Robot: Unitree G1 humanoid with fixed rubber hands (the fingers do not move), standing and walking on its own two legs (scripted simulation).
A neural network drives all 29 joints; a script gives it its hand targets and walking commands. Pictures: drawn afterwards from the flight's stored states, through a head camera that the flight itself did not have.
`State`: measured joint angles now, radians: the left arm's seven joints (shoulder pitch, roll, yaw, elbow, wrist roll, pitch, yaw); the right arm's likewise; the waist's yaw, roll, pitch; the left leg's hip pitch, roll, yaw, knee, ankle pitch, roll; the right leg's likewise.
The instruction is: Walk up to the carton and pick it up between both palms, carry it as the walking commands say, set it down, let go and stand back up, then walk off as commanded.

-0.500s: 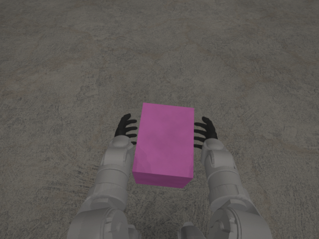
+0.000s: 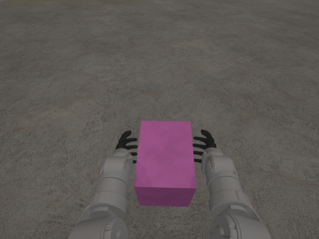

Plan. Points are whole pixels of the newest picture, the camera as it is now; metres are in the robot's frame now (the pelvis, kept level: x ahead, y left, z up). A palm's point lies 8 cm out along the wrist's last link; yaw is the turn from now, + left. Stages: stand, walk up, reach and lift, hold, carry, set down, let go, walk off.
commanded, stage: reach and lift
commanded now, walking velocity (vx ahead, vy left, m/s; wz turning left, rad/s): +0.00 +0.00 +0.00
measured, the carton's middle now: (164, 163) +0.37 +0.00 -0.02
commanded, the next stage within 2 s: hold in 1.42 s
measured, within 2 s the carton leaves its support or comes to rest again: neither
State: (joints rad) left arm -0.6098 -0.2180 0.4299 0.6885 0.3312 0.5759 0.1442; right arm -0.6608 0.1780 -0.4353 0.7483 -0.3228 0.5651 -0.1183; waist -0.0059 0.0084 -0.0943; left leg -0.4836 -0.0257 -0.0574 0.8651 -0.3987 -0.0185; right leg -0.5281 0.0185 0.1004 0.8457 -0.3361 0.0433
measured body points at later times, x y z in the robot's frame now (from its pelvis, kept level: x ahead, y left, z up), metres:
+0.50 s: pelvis +0.00 +0.00 +0.02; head -0.09 +0.00 +0.46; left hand +0.33 +0.12 +0.10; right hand +0.34 -0.12 +0.10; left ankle +0.03 +0.13 -0.70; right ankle +0.07 -0.14 -0.70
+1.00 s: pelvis +0.00 +0.00 +0.02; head -0.08 -0.01 +0.46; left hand +0.33 +0.12 +0.09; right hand +0.34 -0.12 +0.09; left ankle +0.03 +0.13 -0.70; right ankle +0.07 -0.14 -0.70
